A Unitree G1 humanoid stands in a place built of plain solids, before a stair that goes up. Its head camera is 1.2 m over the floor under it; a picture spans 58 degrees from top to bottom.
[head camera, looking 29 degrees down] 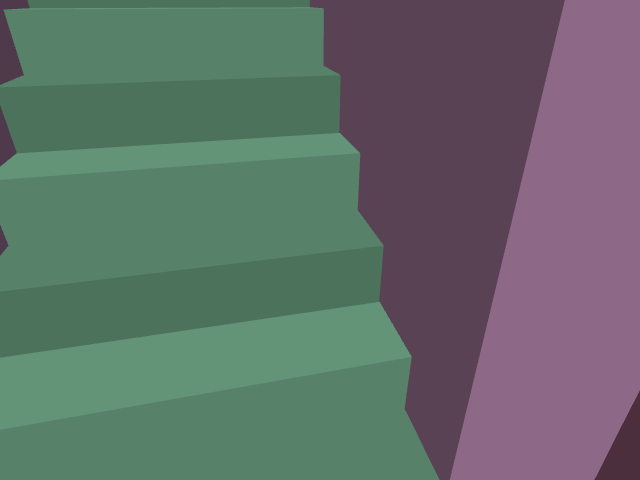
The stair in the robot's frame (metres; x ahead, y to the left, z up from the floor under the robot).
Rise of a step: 0.20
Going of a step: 0.25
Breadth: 1.06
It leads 13 degrees to the left of straight ahead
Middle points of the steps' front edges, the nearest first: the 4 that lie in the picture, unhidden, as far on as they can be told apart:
0.71 0.27 0.39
0.95 0.33 0.59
1.19 0.38 0.78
1.43 0.44 0.98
